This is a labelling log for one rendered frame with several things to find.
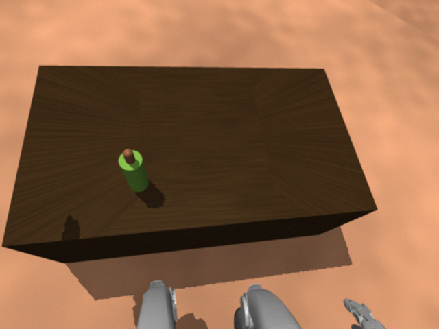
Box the right robot hand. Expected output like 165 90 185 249
344 299 385 329

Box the bottle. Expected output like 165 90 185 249
119 149 149 192

